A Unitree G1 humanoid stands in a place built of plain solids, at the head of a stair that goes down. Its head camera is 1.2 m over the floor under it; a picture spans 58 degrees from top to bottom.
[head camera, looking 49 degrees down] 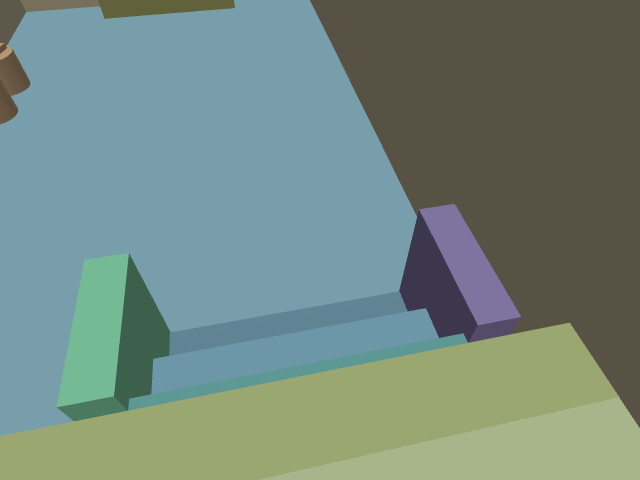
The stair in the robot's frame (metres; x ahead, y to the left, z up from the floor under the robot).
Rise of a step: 0.20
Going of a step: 0.22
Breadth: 1.00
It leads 12 degrees to the left of straight ahead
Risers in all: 3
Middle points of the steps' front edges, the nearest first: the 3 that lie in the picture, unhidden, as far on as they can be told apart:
0.56 0.04 0.00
0.78 0.09 -0.20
0.99 0.13 -0.41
